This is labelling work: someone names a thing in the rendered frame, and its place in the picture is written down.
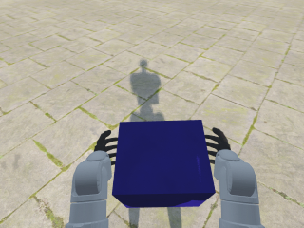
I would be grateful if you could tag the left robot hand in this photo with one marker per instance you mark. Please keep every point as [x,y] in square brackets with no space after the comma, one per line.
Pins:
[102,142]

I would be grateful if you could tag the left robot forearm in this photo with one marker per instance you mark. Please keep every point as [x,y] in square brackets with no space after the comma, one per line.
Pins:
[89,191]

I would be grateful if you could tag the carton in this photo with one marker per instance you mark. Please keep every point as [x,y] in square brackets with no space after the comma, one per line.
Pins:
[162,164]

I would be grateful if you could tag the right robot forearm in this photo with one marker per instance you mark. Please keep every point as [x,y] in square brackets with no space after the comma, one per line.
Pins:
[237,191]

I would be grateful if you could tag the right robot hand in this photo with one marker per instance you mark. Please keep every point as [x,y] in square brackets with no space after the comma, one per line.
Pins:
[221,140]

